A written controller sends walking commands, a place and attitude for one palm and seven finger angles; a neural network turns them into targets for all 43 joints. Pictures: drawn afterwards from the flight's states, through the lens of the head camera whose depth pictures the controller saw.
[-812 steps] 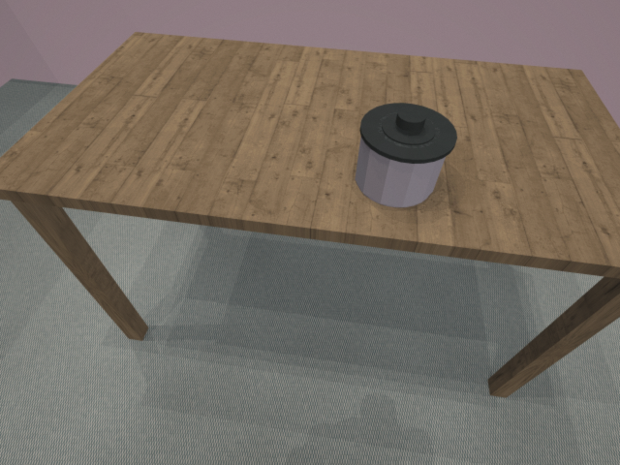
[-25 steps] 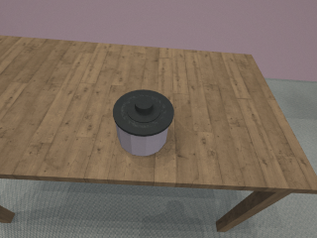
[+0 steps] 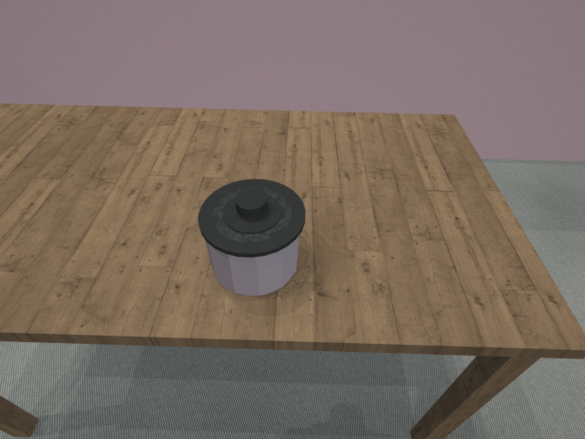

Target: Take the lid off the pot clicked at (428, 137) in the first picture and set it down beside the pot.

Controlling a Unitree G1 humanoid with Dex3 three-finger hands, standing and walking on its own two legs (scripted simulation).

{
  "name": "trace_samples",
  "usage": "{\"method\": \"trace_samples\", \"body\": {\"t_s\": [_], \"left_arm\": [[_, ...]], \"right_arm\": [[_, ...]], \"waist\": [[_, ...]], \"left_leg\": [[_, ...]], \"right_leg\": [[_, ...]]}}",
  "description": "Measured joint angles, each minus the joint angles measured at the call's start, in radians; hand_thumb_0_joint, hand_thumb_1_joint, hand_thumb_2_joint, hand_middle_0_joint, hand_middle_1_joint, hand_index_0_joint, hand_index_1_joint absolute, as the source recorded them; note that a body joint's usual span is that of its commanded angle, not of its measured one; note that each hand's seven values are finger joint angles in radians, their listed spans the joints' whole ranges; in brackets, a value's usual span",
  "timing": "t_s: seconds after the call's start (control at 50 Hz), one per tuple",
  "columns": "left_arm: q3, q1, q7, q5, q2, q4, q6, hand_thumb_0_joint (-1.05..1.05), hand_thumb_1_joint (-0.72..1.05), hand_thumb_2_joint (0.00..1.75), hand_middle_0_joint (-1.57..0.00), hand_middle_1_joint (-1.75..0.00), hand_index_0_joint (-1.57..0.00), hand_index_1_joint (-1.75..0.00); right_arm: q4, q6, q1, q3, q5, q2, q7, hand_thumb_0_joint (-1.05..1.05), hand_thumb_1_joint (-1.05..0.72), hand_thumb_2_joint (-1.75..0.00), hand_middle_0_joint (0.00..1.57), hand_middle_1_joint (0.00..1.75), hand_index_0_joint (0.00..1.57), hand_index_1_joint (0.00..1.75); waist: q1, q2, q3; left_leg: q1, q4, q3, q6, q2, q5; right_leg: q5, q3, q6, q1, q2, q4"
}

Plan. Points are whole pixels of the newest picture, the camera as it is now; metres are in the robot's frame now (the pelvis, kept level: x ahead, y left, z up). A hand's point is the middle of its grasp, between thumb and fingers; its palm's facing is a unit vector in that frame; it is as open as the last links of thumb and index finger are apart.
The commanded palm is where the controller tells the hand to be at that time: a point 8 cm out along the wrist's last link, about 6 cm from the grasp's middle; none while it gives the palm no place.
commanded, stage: look again from close up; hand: left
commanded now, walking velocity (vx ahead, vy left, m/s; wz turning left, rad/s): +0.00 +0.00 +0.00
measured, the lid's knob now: (251, 202) +0.42 +0.09 +0.12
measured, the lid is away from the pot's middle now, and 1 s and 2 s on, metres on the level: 0.00 0.00 0.00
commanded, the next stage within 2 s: lift the closed hand beside the body in 1.08 s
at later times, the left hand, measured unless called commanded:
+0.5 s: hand out of the picture -0.02 +0.12 -0.17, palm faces +0.04 -0.99 -0.16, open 7.3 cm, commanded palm none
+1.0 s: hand out of the picture -0.02 +0.11 -0.17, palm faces +0.05 -0.99 -0.14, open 7.3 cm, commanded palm none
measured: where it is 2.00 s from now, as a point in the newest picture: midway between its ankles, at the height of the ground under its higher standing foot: outside the picture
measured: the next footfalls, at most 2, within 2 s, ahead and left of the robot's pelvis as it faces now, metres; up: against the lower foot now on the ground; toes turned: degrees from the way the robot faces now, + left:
none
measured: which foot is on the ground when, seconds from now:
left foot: down 0.00-1.00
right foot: down 0.00-1.00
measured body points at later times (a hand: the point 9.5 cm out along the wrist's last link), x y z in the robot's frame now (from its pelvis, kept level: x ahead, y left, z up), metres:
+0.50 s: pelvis +0.00 -0.03 +0.01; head +0.02 -0.03 +0.45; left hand -0.02 +0.17 -0.16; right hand -0.01 -0.25 -0.15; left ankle -0.01 +0.03 -0.73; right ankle -0.01 -0.14 -0.73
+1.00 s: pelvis +0.01 -0.04 +0.01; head +0.02 -0.03 +0.46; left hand -0.02 +0.16 -0.16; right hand -0.01 -0.24 -0.15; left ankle -0.01 +0.03 -0.73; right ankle -0.01 -0.14 -0.73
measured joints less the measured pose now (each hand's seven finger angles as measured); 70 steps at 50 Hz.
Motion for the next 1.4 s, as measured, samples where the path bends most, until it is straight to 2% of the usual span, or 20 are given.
{"method": "trace_samples", "body": {"t_s": [0.16,0.52,1.2,1.22,1.24,1.26,1.3,1.34,1.4], "left_arm": [[0.0,-0.009,-0.006,0.001,0.008,-0.018,-0.001,0.01,0.91,0.9,-0.2,-0.3,-0.2,-0.3],[-0.005,-0.003,-0.008,-0.003,-0.003,0.007,-0.008,0.01,0.91,0.9,-0.2,-0.3,-0.2,-0.3],[-0.006,0.005,-0.001,-0.002,-0.021,0.035,-0.018,0.0,0.91,0.9,-0.2,-0.3,-0.2,-0.3],[-0.034,0.038,0.004,-0.029,-0.015,-0.086,0.023,0.01,0.91,0.9,-0.2,-0.3,-0.2,-0.3],[-0.059,0.085,0.034,-0.021,0.006,-0.227,0.056,0.03,0.93,0.9,-0.21,-0.3,-0.21,-0.31],[-0.062,0.125,0.058,-0.024,0.03,-0.339,0.065,0.06,0.96,0.9,-0.22,-0.31,-0.22,-0.32],[-0.061,0.167,0.091,-0.043,0.067,-0.521,0.079,0.08,0.99,0.9,-0.25,-0.34,-0.25,-0.35],[-0.08,0.162,0.108,-0.045,0.089,-0.654,0.073,0.08,0.99,0.9,-0.29,-0.39,-0.29,-0.39],[-0.083,0.1,0.091,-0.019,0.058,-0.708,0.027,0.06,0.98,0.9,-0.36,-0.48,-0.36,-0.48]], "right_arm": [[0.006,-0.009,-0.008,0.004,0.003,0.01,0.003,0.0,-0.92,-0.89,0.2,0.3,0.19,0.3],[0.081,-0.008,0.01,0.009,0.009,0.059,0.0,0.01,-0.92,-0.89,0.2,0.3,0.2,0.3],[0.107,-0.014,0.017,0.012,0.012,0.083,-0.007,0.01,-0.92,-0.89,0.2,0.3,0.19,0.3],[0.066,-0.02,0.037,0.018,0.023,0.073,-0.004,0.01,-0.92,-0.89,0.2,0.3,0.2,0.3],[0.028,-0.057,0.066,0.024,0.039,0.06,-0.01,0.02,-0.93,-0.89,0.21,0.3,0.2,0.3],[0.005,-0.106,0.088,0.025,0.053,0.042,-0.018,0.03,-0.94,-0.89,0.21,0.3,0.2,0.3],[-0.04,-0.168,0.106,0.018,0.076,0.002,-0.022,0.04,-0.94,-0.89,0.21,0.3,0.2,0.3],[-0.093,-0.21,0.087,0.019,0.077,-0.045,-0.02,0.04,-0.94,-0.89,0.21,0.3,0.2,0.3],[-0.171,-0.221,0.003,0.001,0.054,-0.089,0.002,0.03,-0.93,-0.89,0.2,0.3,0.2,0.3]], "waist": [[0.001,-0.02,0.03],[0.001,-0.023,0.057],[0.005,-0.025,0.057],[0.008,-0.021,0.06],[0.018,-0.019,0.059],[0.025,-0.011,0.048],[0.022,0.014,0.023],[0.01,0.042,0.014],[-0.008,0.067,-0.004]], "left_leg": [[-0.004,-0.016,-0.011,-0.021,0.02,0.016],[0.006,-0.024,-0.03,-0.051,0.046,0.015],[0.003,-0.03,-0.035,-0.059,0.055,0.018],[-0.006,-0.017,-0.038,-0.059,0.055,0.013],[-0.007,-0.015,-0.035,-0.059,0.052,0.01],[-0.007,-0.013,-0.035,-0.06,0.049,0.008],[-0.002,-0.016,-0.043,-0.058,0.039,0.009],[0.014,-0.023,-0.051,-0.049,0.027,0.015],[0.013,-0.024,-0.046,-0.039,0.021,0.024]], "right_leg": [[0.02,-0.012,-0.01,0.005,0.021,-0.031],[0.024,-0.03,-0.038,0.028,0.047,-0.064],[0.035,-0.035,-0.041,0.036,0.058,-0.091],[0.034,-0.037,-0.04,0.029,0.057,-0.083],[0.029,-0.035,-0.041,0.023,0.053,-0.071],[0.024,-0.034,-0.04,0.02,0.05,-0.063],[0.016,-0.042,-0.036,0.025,0.04,-0.057],[0.013,-0.051,-0.03,0.042,0.028,-0.055],[0.016,-0.047,-0.026,0.033,0.022,-0.043]]}}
